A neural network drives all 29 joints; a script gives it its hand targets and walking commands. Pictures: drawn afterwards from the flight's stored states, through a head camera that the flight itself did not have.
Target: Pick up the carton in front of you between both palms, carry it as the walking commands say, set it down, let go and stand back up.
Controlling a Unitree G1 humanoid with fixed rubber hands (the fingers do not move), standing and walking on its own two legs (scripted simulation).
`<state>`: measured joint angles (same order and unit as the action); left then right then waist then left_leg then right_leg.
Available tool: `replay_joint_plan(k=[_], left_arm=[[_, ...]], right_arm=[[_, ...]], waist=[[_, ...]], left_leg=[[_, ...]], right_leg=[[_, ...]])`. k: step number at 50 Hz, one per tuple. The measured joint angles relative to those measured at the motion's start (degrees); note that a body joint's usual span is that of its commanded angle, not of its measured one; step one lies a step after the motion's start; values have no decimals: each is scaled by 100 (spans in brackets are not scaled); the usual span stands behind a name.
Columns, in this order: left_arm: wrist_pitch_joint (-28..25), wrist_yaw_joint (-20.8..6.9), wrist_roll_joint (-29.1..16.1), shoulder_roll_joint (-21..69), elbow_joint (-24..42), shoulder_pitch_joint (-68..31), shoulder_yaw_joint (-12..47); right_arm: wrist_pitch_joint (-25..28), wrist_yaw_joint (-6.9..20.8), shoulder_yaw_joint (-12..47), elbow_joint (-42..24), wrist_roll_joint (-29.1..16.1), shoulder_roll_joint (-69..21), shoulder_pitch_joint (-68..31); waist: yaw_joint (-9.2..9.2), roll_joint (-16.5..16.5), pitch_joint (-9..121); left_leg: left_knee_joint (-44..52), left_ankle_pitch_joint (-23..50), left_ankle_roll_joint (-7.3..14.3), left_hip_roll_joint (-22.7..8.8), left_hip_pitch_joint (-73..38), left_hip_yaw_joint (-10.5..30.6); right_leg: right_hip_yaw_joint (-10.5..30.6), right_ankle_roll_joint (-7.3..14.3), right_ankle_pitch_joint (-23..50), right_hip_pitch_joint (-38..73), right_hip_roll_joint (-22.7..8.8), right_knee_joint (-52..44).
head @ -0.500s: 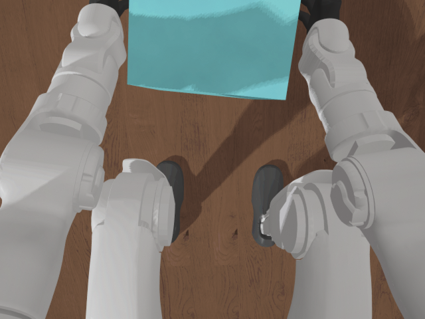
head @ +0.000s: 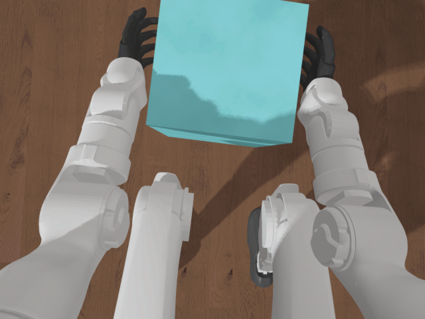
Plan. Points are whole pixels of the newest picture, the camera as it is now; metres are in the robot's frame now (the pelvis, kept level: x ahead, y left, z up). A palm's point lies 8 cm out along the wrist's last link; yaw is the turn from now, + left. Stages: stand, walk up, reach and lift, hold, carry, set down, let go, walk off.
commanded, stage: reach and lift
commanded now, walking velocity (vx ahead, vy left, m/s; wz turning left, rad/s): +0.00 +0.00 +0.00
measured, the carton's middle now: (221, 86) +0.51 +0.04 -0.16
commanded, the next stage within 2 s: none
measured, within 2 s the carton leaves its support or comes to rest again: neither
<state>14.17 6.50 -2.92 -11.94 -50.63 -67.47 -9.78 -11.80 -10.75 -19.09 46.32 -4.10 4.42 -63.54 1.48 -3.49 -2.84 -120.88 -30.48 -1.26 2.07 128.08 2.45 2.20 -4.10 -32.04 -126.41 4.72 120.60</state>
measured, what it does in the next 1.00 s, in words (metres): rises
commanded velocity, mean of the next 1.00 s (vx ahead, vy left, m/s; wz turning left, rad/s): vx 0.00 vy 0.00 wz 0.00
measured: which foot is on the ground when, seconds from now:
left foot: down 0.00-1.00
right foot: down 0.00-1.00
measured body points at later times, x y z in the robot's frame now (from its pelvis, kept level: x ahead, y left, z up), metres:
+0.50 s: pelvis +0.02 -0.01 +0.13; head +0.25 +0.02 +0.52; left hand +0.48 +0.19 +0.07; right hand +0.50 -0.12 +0.07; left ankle +0.12 +0.12 -0.36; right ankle +0.12 -0.13 -0.36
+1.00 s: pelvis +0.07 -0.01 +0.27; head +0.18 +0.01 +0.71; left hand +0.44 +0.18 +0.23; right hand +0.46 -0.13 +0.24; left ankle +0.12 +0.12 -0.36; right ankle +0.12 -0.13 -0.36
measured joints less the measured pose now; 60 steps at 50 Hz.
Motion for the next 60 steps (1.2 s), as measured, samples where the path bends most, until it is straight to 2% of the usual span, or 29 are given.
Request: replay_joint_plan(k=[6, 12, 17, 27, 34, 46, 60], left_arm=[[363, -332, 884, 402, 121, 323, -955], [486, -527, 1452, 693, 367, 550, -1430], [550, -598, 1530, 856, 752, 922, -1476], [621, -547, 1318, 1126, 1398, 1888, -1202], [620, -520, 1271, 1268, 1496, 2473, -1109], [507, -514, 1389, 1550, 1524, 3421, -1031], [637, -513, 1440, 1805, 1947, 4520, -802]], right_arm=[[-386, 268, -859, -91, 1094, -496, 162], [-598, 409, -1096, -348, 1509, -683, 324], [-657, 448, -1014, -655, 1537, -812, 642], [-699, 438, -582, -1217, 1257, -967, 1622], [-678, 439, -406, -1228, 1192, -1038, 2175], [-577, 570, -289, -1170, 1349, -1180, 3078], [-725, 707, -8, -1491, 1489, -1314, 4099]], waist=[[-28, 107, 741], [-38, 133, 1085], [-40, 121, 1282], [-54, 132, 1564], [-77, 148, 1660], [-103, 188, 1637], [-113, 216, 1289]], left_leg=[[771, 178, -53, 108, -382, 52], [1462, 304, -78, 115, -805, 86], [1927, 322, -74, 78, -1175, 77], [2701, 244, -55, 54, -2203, 77], [3341, 227, -35, 45, -3228, 88], [4822, 437, 13, 33, -5294, 106], [6842, 936, 54, -5, -7969, 122]], right_leg=[[-2, 75, 148, 397, -9, -711], [38, 110, 214, 802, 80, -1369], [70, 143, 261, 1147, 82, -1827], [102, 192, 194, 2172, 38, -2607], [118, 232, 183, 3202, -2, -3255], [164, 298, 397, 5265, -87, -4733], [231, 356, 905, 7923, -182, -6743]])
